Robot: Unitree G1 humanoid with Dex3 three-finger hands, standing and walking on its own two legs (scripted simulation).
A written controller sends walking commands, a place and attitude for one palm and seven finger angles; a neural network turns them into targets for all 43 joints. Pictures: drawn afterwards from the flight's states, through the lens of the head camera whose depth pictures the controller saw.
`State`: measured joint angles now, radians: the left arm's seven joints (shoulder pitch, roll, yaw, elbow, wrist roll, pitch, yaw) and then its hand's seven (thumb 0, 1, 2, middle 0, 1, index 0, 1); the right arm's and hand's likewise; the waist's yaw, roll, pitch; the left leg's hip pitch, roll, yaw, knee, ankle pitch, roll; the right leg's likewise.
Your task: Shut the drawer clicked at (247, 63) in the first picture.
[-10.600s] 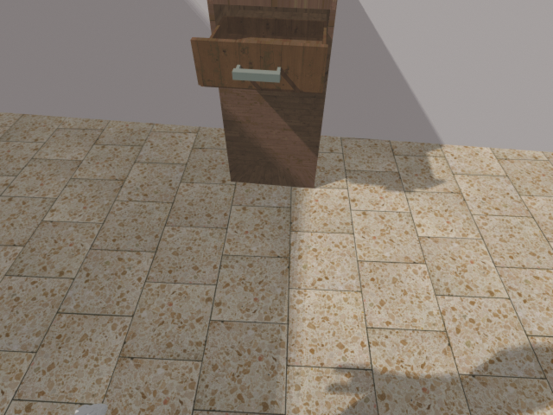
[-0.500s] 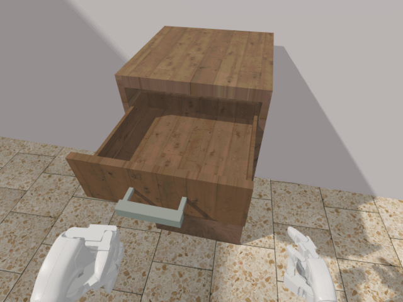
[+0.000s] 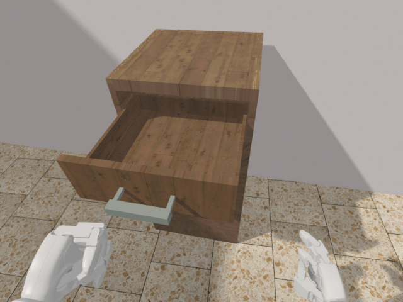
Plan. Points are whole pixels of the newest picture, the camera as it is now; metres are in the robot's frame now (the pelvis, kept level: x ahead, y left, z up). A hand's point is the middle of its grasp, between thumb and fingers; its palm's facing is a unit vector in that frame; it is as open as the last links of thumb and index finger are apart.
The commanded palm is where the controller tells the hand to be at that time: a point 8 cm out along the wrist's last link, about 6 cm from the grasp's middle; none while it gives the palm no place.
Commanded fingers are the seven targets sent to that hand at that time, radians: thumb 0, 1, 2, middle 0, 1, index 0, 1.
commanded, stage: bring the fist close to the handle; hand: left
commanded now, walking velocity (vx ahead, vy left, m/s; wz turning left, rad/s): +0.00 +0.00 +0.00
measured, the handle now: (142, 203) +0.31 +0.17 +0.03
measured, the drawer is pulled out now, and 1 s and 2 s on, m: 0.30 0.30 0.29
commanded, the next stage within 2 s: push the drawer shut in 1.34 s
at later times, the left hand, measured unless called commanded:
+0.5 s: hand (125, 255) +0.18 +0.15 +0.08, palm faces -0.08 -0.99 -0.08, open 3.3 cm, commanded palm +0.15 +0.20 +0.08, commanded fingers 0.00 0.90 0.90 -1.40 -1.60 -1.40 -1.60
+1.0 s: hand (141, 246) +0.22 +0.14 +0.03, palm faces -0.12 -0.99 -0.05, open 3.3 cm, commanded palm +0.19 +0.21 +0.04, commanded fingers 0.00 0.90 0.90 -1.40 -1.60 -1.40 -1.60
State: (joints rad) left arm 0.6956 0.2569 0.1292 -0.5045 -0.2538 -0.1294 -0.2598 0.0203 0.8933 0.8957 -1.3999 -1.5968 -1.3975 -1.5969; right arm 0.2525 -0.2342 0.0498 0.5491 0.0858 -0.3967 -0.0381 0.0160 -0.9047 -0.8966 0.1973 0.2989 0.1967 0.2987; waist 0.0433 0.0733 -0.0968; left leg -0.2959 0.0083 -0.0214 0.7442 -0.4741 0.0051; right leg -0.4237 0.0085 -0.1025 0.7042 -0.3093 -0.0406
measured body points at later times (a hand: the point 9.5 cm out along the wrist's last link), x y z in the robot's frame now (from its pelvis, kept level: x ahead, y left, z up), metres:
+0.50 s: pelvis -0.01 +0.00 -0.01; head +0.01 -0.01 +0.44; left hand +0.18 +0.20 +0.09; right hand +0.17 -0.22 -0.07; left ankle -0.05 +0.12 -0.71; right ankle +0.04 -0.10 -0.71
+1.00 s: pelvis -0.01 +0.02 -0.03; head +0.05 +0.01 +0.42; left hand +0.22 +0.20 +0.03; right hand +0.17 -0.21 -0.10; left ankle -0.05 +0.12 -0.71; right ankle +0.04 -0.10 -0.71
